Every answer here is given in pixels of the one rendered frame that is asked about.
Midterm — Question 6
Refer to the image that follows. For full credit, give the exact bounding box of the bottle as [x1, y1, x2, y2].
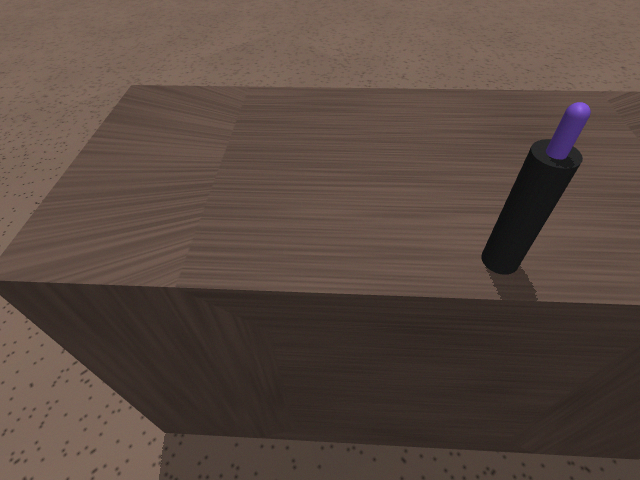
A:
[481, 102, 591, 275]

